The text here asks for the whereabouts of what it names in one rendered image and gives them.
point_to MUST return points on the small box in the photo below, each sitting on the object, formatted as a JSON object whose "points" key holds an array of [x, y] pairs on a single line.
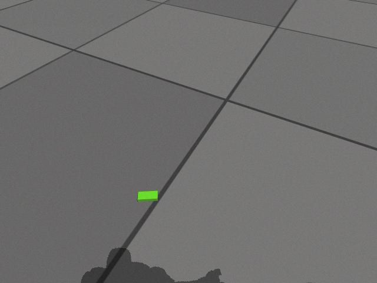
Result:
{"points": [[147, 196]]}

